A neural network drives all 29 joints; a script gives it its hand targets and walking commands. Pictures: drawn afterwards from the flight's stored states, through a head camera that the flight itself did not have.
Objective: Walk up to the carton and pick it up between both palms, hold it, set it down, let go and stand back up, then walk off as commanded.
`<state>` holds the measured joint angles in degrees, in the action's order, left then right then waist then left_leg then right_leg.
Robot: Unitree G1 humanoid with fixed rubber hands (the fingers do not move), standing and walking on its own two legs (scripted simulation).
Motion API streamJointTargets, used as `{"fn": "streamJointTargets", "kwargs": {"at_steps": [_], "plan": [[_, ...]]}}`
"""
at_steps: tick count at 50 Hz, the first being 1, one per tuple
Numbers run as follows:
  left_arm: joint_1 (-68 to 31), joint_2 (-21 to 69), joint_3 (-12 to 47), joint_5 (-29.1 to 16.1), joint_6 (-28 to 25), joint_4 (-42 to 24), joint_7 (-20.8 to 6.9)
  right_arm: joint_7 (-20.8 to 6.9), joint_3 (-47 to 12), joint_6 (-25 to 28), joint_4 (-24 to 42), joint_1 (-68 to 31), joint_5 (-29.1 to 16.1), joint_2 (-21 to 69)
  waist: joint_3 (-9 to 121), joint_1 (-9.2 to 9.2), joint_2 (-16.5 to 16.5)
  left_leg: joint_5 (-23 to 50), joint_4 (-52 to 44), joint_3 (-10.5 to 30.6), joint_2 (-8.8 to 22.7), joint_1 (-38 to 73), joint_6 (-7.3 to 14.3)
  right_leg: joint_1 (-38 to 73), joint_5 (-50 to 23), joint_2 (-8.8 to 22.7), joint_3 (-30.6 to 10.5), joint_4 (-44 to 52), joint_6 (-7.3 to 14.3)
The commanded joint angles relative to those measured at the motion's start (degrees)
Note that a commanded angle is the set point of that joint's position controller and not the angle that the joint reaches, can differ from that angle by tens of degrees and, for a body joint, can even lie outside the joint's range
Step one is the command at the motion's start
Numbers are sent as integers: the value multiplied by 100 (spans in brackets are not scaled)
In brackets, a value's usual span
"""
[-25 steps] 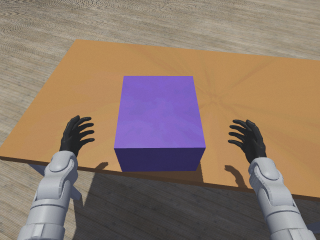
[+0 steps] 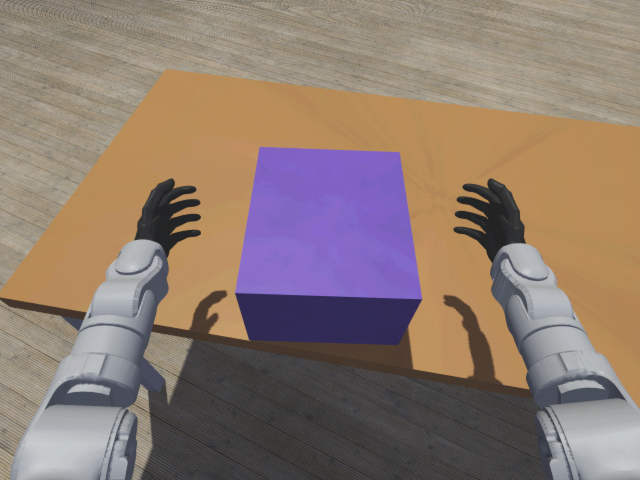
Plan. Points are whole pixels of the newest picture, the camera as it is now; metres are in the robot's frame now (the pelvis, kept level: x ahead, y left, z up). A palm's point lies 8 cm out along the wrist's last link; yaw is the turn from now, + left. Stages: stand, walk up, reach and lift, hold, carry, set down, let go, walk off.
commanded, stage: reach and lift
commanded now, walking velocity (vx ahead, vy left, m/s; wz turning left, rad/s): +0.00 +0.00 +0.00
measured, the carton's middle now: (326, 243) +0.48 +0.04 -0.05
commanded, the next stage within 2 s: none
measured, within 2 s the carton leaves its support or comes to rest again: neither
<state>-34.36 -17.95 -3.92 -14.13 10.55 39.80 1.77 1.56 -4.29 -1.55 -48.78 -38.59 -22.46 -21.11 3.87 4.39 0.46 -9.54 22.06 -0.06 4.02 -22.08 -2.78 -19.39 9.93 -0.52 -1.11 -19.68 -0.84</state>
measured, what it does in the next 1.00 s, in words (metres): stands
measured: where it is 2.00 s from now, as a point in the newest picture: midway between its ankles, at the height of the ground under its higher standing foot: outside the picture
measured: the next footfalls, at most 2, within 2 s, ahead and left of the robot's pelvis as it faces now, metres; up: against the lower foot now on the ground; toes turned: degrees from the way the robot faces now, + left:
none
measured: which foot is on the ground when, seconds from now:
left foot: down 0.00-1.00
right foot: down 0.00-1.00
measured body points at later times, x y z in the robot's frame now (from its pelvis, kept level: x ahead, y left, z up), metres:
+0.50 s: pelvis +0.00 +0.00 -0.01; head +0.08 +0.01 +0.43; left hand +0.45 +0.27 +0.07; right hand +0.50 -0.17 +0.09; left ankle +0.00 +0.15 -0.74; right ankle -0.01 -0.13 -0.74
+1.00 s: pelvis -0.03 +0.00 -0.05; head +0.10 +0.02 +0.38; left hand +0.41 +0.26 -0.05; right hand +0.46 -0.17 -0.02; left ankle +0.00 +0.15 -0.74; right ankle -0.01 -0.13 -0.74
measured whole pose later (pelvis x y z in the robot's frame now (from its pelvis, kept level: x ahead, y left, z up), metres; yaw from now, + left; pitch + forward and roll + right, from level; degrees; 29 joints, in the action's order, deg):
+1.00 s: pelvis -0.03 +0.00 -0.05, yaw +0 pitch +32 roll -2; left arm -56.0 -16.4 5.3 -22.9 -22.1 86.2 2.3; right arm 0.2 -9.3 16.6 -79.1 -56.7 -23.6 -18.0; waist 17.2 3.3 1.6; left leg -13.8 42.1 2.2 3.9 -60.1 -3.0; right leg -57.2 15.2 -0.8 0.2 -40.6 -1.0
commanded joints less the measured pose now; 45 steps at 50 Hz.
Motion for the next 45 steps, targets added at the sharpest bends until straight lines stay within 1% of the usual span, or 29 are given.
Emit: {"fn": "streamJointTargets", "kwargs": {"at_steps": [1, 8, 9, 13, 16, 20, 23, 24, 26, 31, 34, 37, 39, 42, 45], "plan": [[-3224, -1048, -123, -124, -580, -724, 23, 22, 279, 413, 650, -3205, -58, -1070, 3540, -38, 31, 2145, 346, -394, -433, 1499, 23, 781, -1806, -291, 255, -167, -136], [-4093, -1208, -18, -161, -918, 555, 47, 53, 1, 505, -171, -4092, -165, -1088, 3978, 100, 57, 2183, 545, -425, -399, 1026, 10, 657, -1948, -267, 305, -399, -119], [-4199, -1234, -7, -167, -965, 659, 54, 66, -20, 532, -213, -4234, -162, -1115, 4083, 92, 82, 2227, 570, -416, -388, 968, 1, 673, -2033, -274, 331, -441, -119], [-4625, -1285, 83, -213, -1128, 972, 90, 58, -158, 617, -568, -4573, -288, -1179, 4439, 106, -25, 2577, 748, -417, -380, 964, -65, 503, -2324, -321, 394, -550, -101], [-4882, -1258, 213, -291, -1204, 1251, 96, 42, -229, 640, -840, -4794, -361, -1196, 4574, 72, -93, 2731, 845, -402, -364, 1005, -108, 286, -2327, -346, 451, -571, -78], [-4886, -1183, 338, -367, -1326, 1606, 56, 2, -327, 734, -1215, -4824, -432, -1225, 4716, 40, -58, 2987, 948, -352, -350, 1112, -152, 107, -2530, -376, 500, -616, -75], [-4758, -1105, 381, -347, -1463, 1834, 3, -23, -409, 856, -1540, -4668, -454, -1175, 4741, 15, -108, 3216, 1019, -335, -352, 1134, -193, 49, -2746, -375, 521, -645, -78], [-4702, -1074, 393, -338, -1519, 1999, -26, -30, -453, 900, -1614, -4647, -455, -1138, 4682, 34, -84, 3219, 1040, -337, -351, 1080, -185, 11, -2723, -371, 517, -658, -83], [-4593, -1022, 418, -326, -1668, 2164, -68, -46, -500, 1016, -1750, -4561, -449, -1103, 4599, 8, -54, 3176, 1055, -339, -351, 1001, -181, 9, -2750, -361, 524, -681, -95], [-4499, -874, 581, -395, -2194, 2541, -103, -73, -460, 1381, -1923, -4459, -381, -973, 4602, -48, -85, 2966, 1168, -335, -330, 734, -199, -387, -2244, -340, 547, -747, -78], [-4585, -835, 668, -504, -2586, 2703, -87, -81, -409, 1631, -1846, -4504, -310, -894, 4824, -45, -105, 2764, 1287, -357, -332, 468, -194, -632, -1958, -306, 548, -918, -99], [-4748, -845, 708, -641, -2986, 2936, -52, -87, -389, 1835, -1795, -4609, -243, -822, 5015, -29, -9, 2465, 1434, -372, -326, 58, -146, -838, -1753, -258, 520, -1168, -141], [-4893, -861, 754, -722, -3228, 2981, -8, -97, -325, 1975, -1775, -4680, -215, -819, 5299, -46, -82, 2316, 1564, -375, -328, -163, -157, -1032, -1581, -256, 524, -1352, -145], [-5104, -912, 799, -789, -3484, 3187, 49, -96, -271, 2109, -1902, -4774, -137, -840, 5615, -40, -127, 2022, 1774, -387, -314, -511, -150, -1403, -1269, -246, 539, -1614, -138], [-5184, -948, 843, -873, -3672, 3406, 73, -110, -305, 2204, -1996, -4825, -103, -816, 5878, -17, -100, 1835, 1982, -402, -312, -810, -137, -1563, -1145, -231, 551, -1883, -136]]}}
